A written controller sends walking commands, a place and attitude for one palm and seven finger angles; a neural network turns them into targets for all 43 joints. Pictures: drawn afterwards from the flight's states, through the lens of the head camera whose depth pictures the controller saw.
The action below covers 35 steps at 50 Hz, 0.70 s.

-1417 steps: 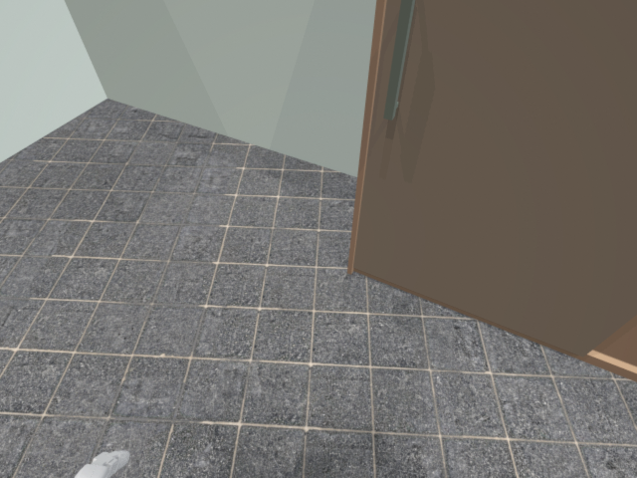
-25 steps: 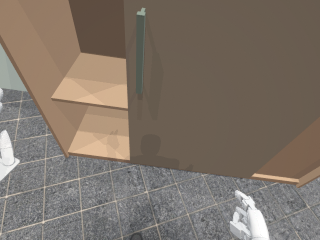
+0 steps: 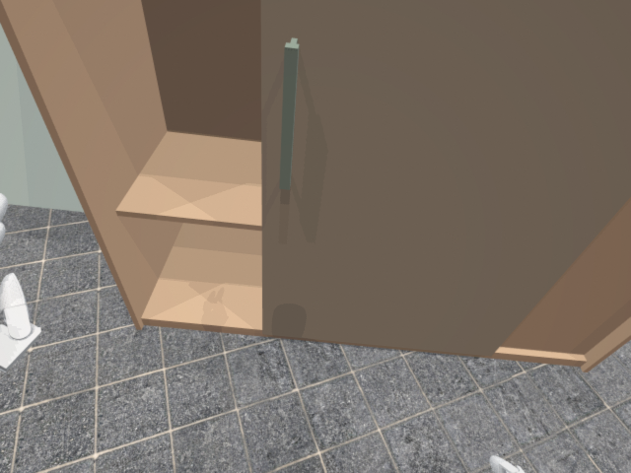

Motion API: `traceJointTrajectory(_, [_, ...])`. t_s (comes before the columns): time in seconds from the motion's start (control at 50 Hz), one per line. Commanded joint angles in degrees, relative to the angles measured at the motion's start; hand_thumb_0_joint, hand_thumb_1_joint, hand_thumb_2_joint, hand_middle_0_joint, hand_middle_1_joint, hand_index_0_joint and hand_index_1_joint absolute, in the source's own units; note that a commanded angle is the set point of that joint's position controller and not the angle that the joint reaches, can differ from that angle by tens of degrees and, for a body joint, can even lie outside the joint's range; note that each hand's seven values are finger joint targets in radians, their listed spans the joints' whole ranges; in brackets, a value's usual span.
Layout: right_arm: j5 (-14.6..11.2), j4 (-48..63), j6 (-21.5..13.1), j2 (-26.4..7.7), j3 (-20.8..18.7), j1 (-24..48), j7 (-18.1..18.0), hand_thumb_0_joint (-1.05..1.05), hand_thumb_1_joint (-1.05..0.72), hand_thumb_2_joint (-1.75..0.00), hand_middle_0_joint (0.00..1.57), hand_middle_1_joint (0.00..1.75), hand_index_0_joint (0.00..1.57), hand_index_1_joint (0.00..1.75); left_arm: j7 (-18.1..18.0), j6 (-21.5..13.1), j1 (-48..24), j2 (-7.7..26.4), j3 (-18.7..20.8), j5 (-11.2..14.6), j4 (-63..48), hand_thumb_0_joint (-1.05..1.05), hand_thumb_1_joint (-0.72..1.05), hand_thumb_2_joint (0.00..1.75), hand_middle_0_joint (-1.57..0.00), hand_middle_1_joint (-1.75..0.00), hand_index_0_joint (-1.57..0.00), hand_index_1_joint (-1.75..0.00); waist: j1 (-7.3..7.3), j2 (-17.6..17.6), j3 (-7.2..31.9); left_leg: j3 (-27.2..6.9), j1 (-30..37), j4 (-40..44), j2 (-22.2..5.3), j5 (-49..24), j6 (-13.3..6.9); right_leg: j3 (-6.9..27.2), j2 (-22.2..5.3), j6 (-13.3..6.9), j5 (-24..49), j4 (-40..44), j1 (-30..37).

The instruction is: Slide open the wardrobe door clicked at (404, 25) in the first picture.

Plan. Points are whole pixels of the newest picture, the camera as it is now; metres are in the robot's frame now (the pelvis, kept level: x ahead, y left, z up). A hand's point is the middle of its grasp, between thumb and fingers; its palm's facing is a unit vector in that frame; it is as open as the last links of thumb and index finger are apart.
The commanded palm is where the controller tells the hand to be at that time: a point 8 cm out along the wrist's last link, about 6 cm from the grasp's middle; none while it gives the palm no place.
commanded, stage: stop stepping back and stand still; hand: left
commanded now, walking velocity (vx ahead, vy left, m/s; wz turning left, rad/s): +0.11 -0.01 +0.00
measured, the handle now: (289, 120) +0.68 +0.13 +0.12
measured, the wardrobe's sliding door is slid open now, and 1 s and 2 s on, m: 0.42 0.42 0.42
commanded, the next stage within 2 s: let the arm hang, fingers relaxed in 0.86 s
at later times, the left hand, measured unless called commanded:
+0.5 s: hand (59, 312) +0.21 +0.28 +0.15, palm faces +0.43 -0.78 -0.45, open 7.4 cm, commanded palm +0.15 +0.31 +0.18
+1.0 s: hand (99, 324) +0.21 +0.25 +0.13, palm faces +0.34 -0.81 -0.47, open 7.4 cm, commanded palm none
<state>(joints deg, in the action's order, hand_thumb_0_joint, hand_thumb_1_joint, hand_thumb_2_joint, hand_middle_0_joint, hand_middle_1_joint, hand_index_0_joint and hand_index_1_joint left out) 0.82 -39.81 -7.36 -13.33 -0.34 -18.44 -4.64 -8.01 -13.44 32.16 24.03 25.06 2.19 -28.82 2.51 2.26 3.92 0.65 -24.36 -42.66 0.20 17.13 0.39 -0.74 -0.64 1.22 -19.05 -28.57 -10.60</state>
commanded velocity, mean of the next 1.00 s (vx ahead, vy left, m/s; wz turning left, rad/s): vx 0.01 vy -0.04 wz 0.00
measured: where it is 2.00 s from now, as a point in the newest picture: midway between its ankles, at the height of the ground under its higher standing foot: outside the picture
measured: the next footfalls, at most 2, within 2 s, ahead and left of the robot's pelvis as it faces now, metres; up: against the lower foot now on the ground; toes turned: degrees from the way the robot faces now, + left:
left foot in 0.02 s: +0.06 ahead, +0.10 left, +0.00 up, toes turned +1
right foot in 0.36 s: +0.00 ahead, -0.07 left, +0.00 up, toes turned -3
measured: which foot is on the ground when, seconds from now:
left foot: up 0.00-0.00, down 0.02-1.00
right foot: down 0.00-0.06, up 0.08-0.34, down 0.36-1.00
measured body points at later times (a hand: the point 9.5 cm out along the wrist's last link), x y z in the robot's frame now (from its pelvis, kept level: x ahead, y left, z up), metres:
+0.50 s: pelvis +0.01 +0.01 +0.01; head +0.01 +0.00 +0.46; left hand +0.18 +0.32 +0.18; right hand +0.17 -0.22 -0.09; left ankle +0.02 +0.10 -0.73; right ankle -0.04 -0.06 -0.73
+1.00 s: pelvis +0.00 -0.01 +0.00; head +0.01 -0.01 +0.45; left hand +0.19 +0.30 +0.15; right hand +0.17 -0.25 -0.09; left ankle +0.02 +0.10 -0.73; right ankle -0.04 -0.07 -0.73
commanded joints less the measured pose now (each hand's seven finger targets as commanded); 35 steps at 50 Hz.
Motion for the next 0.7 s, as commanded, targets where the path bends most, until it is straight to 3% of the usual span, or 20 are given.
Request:
traceJointTrajectory(0.0, [-1.0,9.5,-5.8,-8.3,-3.3,9.5,-1.7,0.00,-0.90,-0.90,0.20,0.30,0.20,0.30,-1.5,-1.9,-17.6,7.5,0.2,-1.7,-4.0,0.00,0.90,0.90,-0.20,-0.30,-0.20,-0.30,-2.70,-10.2,-4.6,-8.3,11.8,19.4,-6.1,-2.4,-3.8,2.8,-2.7,-2.3,0.0,-0.4,-10.5])
traceJointTrajectory(0.02, [-1.3,10.6,-6.1,-9.0,-3.3,9.9,-1.6,0.00,-0.90,-0.90,0.20,0.30,0.20,0.30,-1.5,-2.5,-17.5,9.5,2.1,-1.5,-7.7,0.00,0.90,0.90,-0.20,-0.30,-0.20,-0.30,-2.11,-10.4,-1.9,-13.2,11.5,21.2,-9.4,-6.1,-5.0,0.5,-0.1,-1.1,2.3,-4.0,-7.8])
traceJointTrajectory(0.04, [-0.4,9.5,-6.6,-7.0,-2.2,9.3,-1.3,0.00,-0.90,-0.90,0.20,0.30,0.20,0.30,-1.0,-3.1,-16.8,13.0,5.4,-0.6,-12.5,0.00,0.90,0.90,-0.20,-0.30,-0.20,-0.30,-3.07,-18.3,0.3,-21.4,15.2,28.6,-11.4,-4.6,-3.4,-1.4,2.4,-0.4,-2.7,-12.2,-11.3])
traceJointTrajectory(0.06, [0.4,9.8,-7.1,-5.4,-1.9,9.7,-0.7,0.00,-0.90,-0.90,0.20,0.30,0.20,0.30,-0.7,-3.9,-17.2,11.3,3.7,-0.4,-16.8,0.00,0.90,0.90,-0.20,-0.30,-0.20,-0.30,-3.68,-20.0,0.0,-28.5,15.5,34.1,-14.0,-1.1,-1.5,0.8,3.2,-0.5,-9.8,-19.6,-13.8])
traceJointTrajectory(0.08, [0.8,9.8,-7.3,-5.1,-2.0,9.7,0.0,0.00,-0.90,-0.90,0.20,0.30,0.20,0.30,-0.8,-3.8,-14.2,11.5,4.6,-0.4,-17.4,0.00,0.90,0.90,-0.20,-0.30,-0.20,-0.30,-3.14,-16.9,-0.4,-29.8,14.4,35.4,-16.0,1.5,-1.6,3.5,2.2,-1.0,-9.6,-23.1,-14.4])
traceJointTrajectory(0.12, [0.6,10.1,-7.3,-4.7,-1.9,9.4,1.2,0.00,-0.90,-0.90,0.20,0.30,0.20,0.30,-1.0,-2.9,-4.8,10.2,5.1,-0.3,-17.2,0.00,0.90,0.90,-0.20,-0.30,-0.20,-0.30,-2.18,-10.5,1.8,-21.6,15.8,32.8,-14.8,-1.4,-3.6,2.9,1.1,-1.1,-4.7,-18.9,-12.2])
traceJointTrajectory(0.14, [0.5,10.5,-7.1,-4.9,-2.0,9.6,1.4,0.00,-0.90,-0.90,0.20,0.30,0.20,0.30,-1.1,-2.6,-1.1,11.2,6.8,-0.1,-16.4,0.00,0.90,0.90,-0.20,-0.30,-0.20,-0.30,-1.65,-10.5,3.4,-18.2,15.8,32.7,-13.6,-0.8,-3.3,1.4,1.6,-1.1,-3.9,-15.2,-10.1])
traceJointTrajectory(0.16, [0.7,10.9,-6.4,-4.5,-1.6,10.0,1.4,0.00,-0.90,-0.90,0.20,0.30,0.20,0.30,-1.1,-2.2,0.7,9.4,5.8,-0.1,-15.6,0.00,0.90,0.90,-0.20,-0.30,-0.20,-0.30,-1.84,-13.5,3.1,-14.5,14.2,33.8,-12.4,1.1,-2.1,-0.5,2.3,-1.1,-3.5,-12.4,-7.7])
traceJointTrajectory(0.22, [1.0,11.7,-4.1,-4.5,-1.1,9.4,0.5,0.00,-0.90,-0.90,0.20,0.30,0.20,0.30,-1.3,-0.8,0.6,9.2,6.2,0.2,-9.9,0.00,0.90,0.90,-0.20,-0.30,-0.20,-0.30,-2.64,-16.2,0.3,-10.3,7.8,36.9,-11.1,9.9,-0.6,-4.1,4.0,-1.7,-3.4,-2.1,0.0])
traceJointTrajectory(0.26, [0.9,11.8,-2.7,-4.6,-1.1,9.2,-0.3,0.00,-0.90,-0.90,0.20,0.30,0.20,0.30,-1.0,0.3,-0.5,8.6,5.0,0.4,-5.9,0.00,0.90,0.90,-0.20,-0.30,-0.20,-0.30,-2.86,-13.0,-0.4,-8.4,6.1,34.9,-9.4,12.1,0.2,-4.8,4.2,-2.2,-1.0,6.8,5.0])
traceJointTrajectory(0.3, [0.9,12.1,-1.6,-5.0,-1.2,9.3,-0.7,0.00,-0.90,-0.90,0.20,0.30,0.20,0.30,-0.8,1.0,-2.4,9.6,5.0,0.4,-4.0,0.00,0.90,0.90,-0.20,-0.30,-0.20,-0.30,-3.03,-8.5,0.2,-6.5,3.5,30.0,-7.2,9.2,0.3,-1.1,1.7,-3.5,1.8,10.0,8.8])
traceJointTrajectory(0.34, [1.3,12.0,-1.4,-5.0,-1.0,9.7,-0.6,0.00,-0.90,-0.90,0.20,0.30,0.20,0.30,-0.6,1.1,-5.0,10.6,5.5,0.5,-3.3,0.00,0.90,0.90,-0.20,-0.30,-0.20,-0.30,-2.98,-5.3,0.8,-5.8,7.1,23.9,-5.7,-1.4,0.8,3.4,-2.7,-5.1,4.7,11.9,4.9])
traceJointTrajectory(0.36, [1.0,11.7,-1.8,-5.0,-0.9,9.8,-0.5,0.00,-0.90,-0.90,0.20,0.30,0.20,0.30,-0.4,0.9,-7.0,9.9,4.3,0.8,-3.8,0.00,0.90,0.90,-0.20,-0.30,-0.20,-0.30,-3.03,-2.9,2.3,-5.9,9.8,21.9,-5.4,-7.0,1.4,4.6,-3.6,-5.3,7.7,10.4,3.6])
traceJointTrajectory(0.38, [0.2,11.3,-2.2,-5.6,-1.4,9.4,-0.4,0.00,-0.90,-0.90,0.20,0.30,0.20,0.30,-0.2,1.2,-6.3,7.8,2.5,0.8,-2.7,0.00,0.90,0.90,-0.20,-0.30,-0.20,-0.30,-2.72,1.0,3.3,-5.4,11.9,20.2,-5.2,-9.5,0.4,5.0,-3.6,-5.0,9.7,9.4,2.0])
traceJointTrajectory(0.4, [-0.4,11.7,-2.3,-6.1,-1.6,9.9,-0.3,0.00,-0.90,-0.90,0.20,0.30,0.20,0.30,-0.1,1.4,-6.2,7.1,1.4,0.8,-3.7,0.00,0.90,0.90,-0.20,-0.30,-0.20,-0.30,-2.53,2.1,3.7,-5.0,13.5,17.9,-5.2,-12.7,-0.9,6.0,-4.3,-4.8,13.4,9.1,0.9])
traceJointTrajectory(0.42, [-0.6,11.7,-2.3,-6.0,-1.5,10.2,-0.3,0.00,-0.90,-0.90,0.20,0.30,0.20,0.30,-0.3,1.3,-6.9,7.8,1.8,0.6,-4.7,0.00,0.90,0.90,-0.20,-0.30,-0.20,-0.30,-2.54,1.9,4.1,-4.8,13.9,16.4,-5.2,-15.9,-1.5,6.3,-5.0,-4.5,17.3,8.4,0.8])
traceJointTrajectory(0.46, [-0.7,11.6,-2.5,-6.0,-1.4,10.7,-0.4,0.00,-0.90,-0.90,0.20,0.30,0.20,0.30,-0.7,0.8,-9.4,8.7,1.9,0.3,-7.6,0.00,0.90,0.90,-0.20,-0.30,-0.20,-0.30,-2.65,-1.8,4.6,-4.3,14.0,14.5,-5.1,-20.8,-1.6,6.2,-5.8,-4.2,23.8,6.4,1.7])
traceJointTrajectory(0.54, [-0.8,12.2,-2.2,-6.0,-1.6,11.0,-0.6,0.00,-0.90,-0.90,0.20,0.30,0.20,0.30,-1.8,-0.5,-8.1,12.3,5.9,0.1,-9.8,0.00,0.90,0.90,-0.20,-0.30,-0.20,-0.30,-2.13,-7.0,4.1,-4.7,12.7,13.9,-5.1,-24.9,-1.8,6.0,-5.6,-3.3,25.2,5.1,2.5])
traceJointTrajectory(0.58, [-0.8,12.6,-1.7,-5.4,-1.5,10.5,-0.5,0.00,-0.90,-0.90,0.20,0.30,0.20,0.30,-1.8,-0.9,-5.0,11.1,6.0,0.4,-8.1,0.00,0.90,0.90,-0.20,-0.30,-0.20,-0.30,-2.23,-6.0,3.6,-4.5,11.2,13.2,-4.9,-24.3,-1.8,6.5,-6.0,-3.3,25.5,5.3,3.2])
traceJointTrajectory(0.68, [-1.2,13.1,-0.8,-5.6,-1.8,9.6,-0.2,0.00,-0.90,-0.90,0.20,0.30,0.20,0.30,-1.8,-1.4,-1.2,10.2,6.4,1.1,-6.1,0.00,0.90,0.90,-0.20,-0.30,-0.20,-0.30,-2.62,-4.1,5.3,-2.7,9.6,11.4,-4.3,-25.7,-1.5,6.3,-7.2,-2.4,34.7,4.0,6.1])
